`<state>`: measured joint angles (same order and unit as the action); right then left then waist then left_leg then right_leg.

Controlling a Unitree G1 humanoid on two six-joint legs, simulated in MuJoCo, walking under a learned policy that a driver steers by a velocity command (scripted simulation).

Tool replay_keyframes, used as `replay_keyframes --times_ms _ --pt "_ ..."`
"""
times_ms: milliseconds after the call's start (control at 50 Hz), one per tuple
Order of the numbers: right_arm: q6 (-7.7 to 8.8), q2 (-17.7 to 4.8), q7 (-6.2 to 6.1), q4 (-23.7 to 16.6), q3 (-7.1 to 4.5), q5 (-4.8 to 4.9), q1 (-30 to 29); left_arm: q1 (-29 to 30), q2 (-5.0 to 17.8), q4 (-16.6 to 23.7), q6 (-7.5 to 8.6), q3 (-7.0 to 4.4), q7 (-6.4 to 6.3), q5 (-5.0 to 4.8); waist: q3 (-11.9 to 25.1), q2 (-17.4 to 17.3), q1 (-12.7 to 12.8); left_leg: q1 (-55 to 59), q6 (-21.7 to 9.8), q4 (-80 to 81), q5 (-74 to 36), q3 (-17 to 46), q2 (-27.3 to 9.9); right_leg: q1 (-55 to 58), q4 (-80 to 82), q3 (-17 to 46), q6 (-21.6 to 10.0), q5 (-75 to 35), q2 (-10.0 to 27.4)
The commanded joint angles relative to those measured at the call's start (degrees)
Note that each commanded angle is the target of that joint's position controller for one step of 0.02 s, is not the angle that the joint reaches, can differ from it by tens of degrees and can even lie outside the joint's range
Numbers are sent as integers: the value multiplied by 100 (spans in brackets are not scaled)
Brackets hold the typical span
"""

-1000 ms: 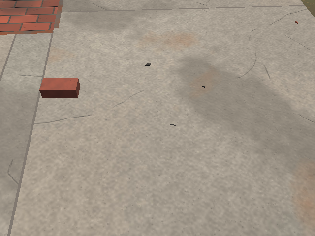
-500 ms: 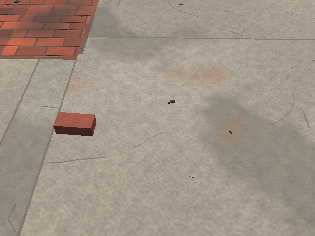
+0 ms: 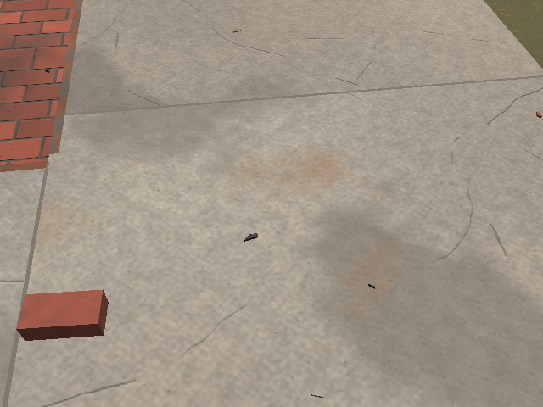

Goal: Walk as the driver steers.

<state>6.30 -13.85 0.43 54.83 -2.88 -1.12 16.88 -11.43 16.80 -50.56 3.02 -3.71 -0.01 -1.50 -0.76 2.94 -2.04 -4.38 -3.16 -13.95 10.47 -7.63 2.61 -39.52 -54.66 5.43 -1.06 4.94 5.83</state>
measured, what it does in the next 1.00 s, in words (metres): walks ahead, turning right: right foot, then left foot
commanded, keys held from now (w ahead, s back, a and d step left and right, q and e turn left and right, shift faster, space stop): w+e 0.44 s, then no key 0.56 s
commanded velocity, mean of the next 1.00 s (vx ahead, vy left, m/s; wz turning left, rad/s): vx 0.33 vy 0.00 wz -0.34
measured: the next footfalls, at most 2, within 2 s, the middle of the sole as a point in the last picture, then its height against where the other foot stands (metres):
right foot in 0.26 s outside the picture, level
left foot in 0.70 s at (280, 363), level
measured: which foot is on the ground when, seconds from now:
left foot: down 0.00-0.24, up 0.26-0.68, down 0.70-1.00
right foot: up 0.00-0.24, down 0.26-0.72, up 0.74-0.96, down 0.98-1.00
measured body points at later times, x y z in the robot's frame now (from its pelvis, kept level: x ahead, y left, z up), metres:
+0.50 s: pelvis +0.29 -0.07 +0.00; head +0.32 -0.09 +0.45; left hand +0.43 +0.18 -0.12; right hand +0.39 -0.38 -0.10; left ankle +0.42 +0.09 -0.68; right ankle +0.27 -0.13 -0.75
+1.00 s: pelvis +0.46 -0.09 -0.02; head +0.48 -0.10 +0.43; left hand +0.65 +0.13 -0.14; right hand +0.50 -0.36 -0.14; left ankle +0.58 -0.02 -0.75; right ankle +0.41 -0.22 -0.75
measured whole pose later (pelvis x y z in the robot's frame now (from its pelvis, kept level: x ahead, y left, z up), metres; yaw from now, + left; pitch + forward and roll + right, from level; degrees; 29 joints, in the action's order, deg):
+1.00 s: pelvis +0.46 -0.09 -0.02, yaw -21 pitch +0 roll +1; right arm 1.2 -12.1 0.5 47.9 -1.1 -0.8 7.4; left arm -12.7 14.7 -47.0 -2.3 -2.9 -1.9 0.9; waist -2.4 0.7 0.2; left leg -21.4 -1.7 -28.4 7.3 -1.3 2.1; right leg -16.2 -33.2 3.9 1.8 16.9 2.2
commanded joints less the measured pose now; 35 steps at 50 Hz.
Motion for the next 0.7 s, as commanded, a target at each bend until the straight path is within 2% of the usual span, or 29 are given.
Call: replay_keyframes --times_ms 20,100,160,200,220,240,260,280,300,320,340,360,380,400,440,460,480,520,560,600,640,680,700 --pt "89 -864 -99 -380 -155 13 -415 193 142 368 50 -17 72 45 -223 -628 107 -354 -618 858 -1444 288 -1434 167 925 -159 29 -971 40" --pt "-26 -993 -163 -208 -197 96 57 962 12 742 54 63 214 59 -462 -454 -190 405 -582 726 -1693 -6 -1685 -59 1703 -492 -98 -1041 -16" --pt "-194 -1085 -185 -172 -247 160 150 1192 71 1018 45 46 343 39 -465 -505 -143 1142 -487 211 -2640 -150 -1929 -235 1921 -708 -295 -346 -128" --pt "-292 -1258 -234 -270 -303 171 -3 948 254 1091 20 -45 397 31 -153 -711 109 1289 -356 -522 -4516 -325 -1934 419 1900 -1070 -499 240 -470" --pt "-348 -1324 -263 -317 -325 164 -61 501 415 1031 0 -140 399 22 144 -808 380 1240 -287 -1238 -5317 -395 -1886 1052 1860 -1219 -629 499 -701" --pt "-394 -1341 -284 -372 -322 175 -165 -314 677 854 -8 -296 363 1 571 -743 838 858 -140 -2350 -5394 -508 -1706 2212 2166 -1250 -821 305 -937" --pt "-360 -1261 -294 -490 -275 124 -123 -1242 1133 648 -56 -503 241 2 1110 -252 1225 -419 98 -4014 -3919 -519 -1444 3962 2402 -306 -1129 282 -513" --pt "-174 -287 -151 -754 14 -75 495 -1214 1706 651 -50 -586 174 -41 1576 1233 518 -3117 473 -6082 1759 -93 -200 6015 2753 2841 -2216 795 981" --pt "113 -688 -41 -875 -23 172 -16 -1438 1334 784 5 -465 170 26 2285 730 883 -3960 393 -6853 2394 1229 38 6534 3686 4371 -2546 1477 1386" --pt "268 -967 18 -1056 -101 383 -638 -1217 1007 767 66 -384 152 79 1463 424 988 -4465 219 -6739 1847 1368 -324 6061 3803 3506 -2172 1129 1199" --pt "332 -937 -2 -1098 -80 342 -772 -817 808 840 113 -331 146 56 957 -109 740 -4282 141 -6205 1317 1337 -601 5186 3789 2747 -1925 608 943" --pt "319 -953 -51 -1039 -122 190 -791 -388 626 947 123 -274 150 58 593 -391 476 -3851 186 -5663 1065 1295 -778 4284 3860 2180 -1765 -29 712" --pt "247 -1019 -63 -1029 -174 117 -683 -155 501 1048 129 -221 133 113 471 -331 270 -3398 243 -5372 912 1323 -889 3697 3986 1848 -1718 -517 555" --pt "164 -986 -61 -1053 -191 87 -599 -81 508 1094 123 -213 117 126 402 -288 150 -3163 322 -5133 850 1306 -915 3359 4103 1718 -1713 -719 469" --pt "46 -812 -78 -1136 -165 26 -633 -154 654 1096 134 -249 55 82 264 -247 86 -3044 520 -4537 645 1154 -903 2878 4222 1367 -1720 -1165 356" --pt "10 -751 -96 -1202 -144 13 -786 -180 754 1093 130 -269 8 97 137 -214 93 -3054 619 -4158 366 1049 -848 2689 4223 1101 -1669 -1723 284" --pt "-5 -684 -104 -1265 -114 -2 -958 -216 816 1075 111 -287 -37 104 68 -167 135 -2946 683 -3667 -11 949 -767 2510 4151 796 -1548 -2245 139" --pt "15 -515 -68 -1331 -47 -13 -1253 -354 793 1019 33 -287 -99 87 146 -13 307 -2427 676 -2650 -1049 774 -514 2281 3890 240 -1196 -2717 -244" --pt "49 -491 -5 -1436 -29 44 -1529 -681 749 900 -29 -264 -125 74 319 120 536 -2108 618 -2070 -1974 735 -307 2413 3765 269 -992 -2389 -246" --pt "45 -578 38 -1523 -49 58 -1692 -776 671 817 -61 -226 -135 76 325 211 599 -2107 513 -1715 -2045 848 -262 2732 3580 491 -913 -2043 -106" --pt "71 -756 67 -1536 -111 9 -1636 -755 610 771 -82 -201 -156 107 370 262 518 -2128 342 -1464 -1732 988 -276 3199 3186 784 -862 -2006 100" --pt "133 -870 72 -1392 -167 -51 -1170 -544 543 781 -100 -172 -172 126 483 264 213 -1698 117 -1065 -1781 940 -265 3449 2547 894 -729 -2271 77" --pt "175 -1026 50 -1326 -204 -125 -867 -537 455 830 -90 -141 -167 156 731 66 95 -971 -40 -933 -3143 1050 -504 3316 1948 773 -525 -2166 -243"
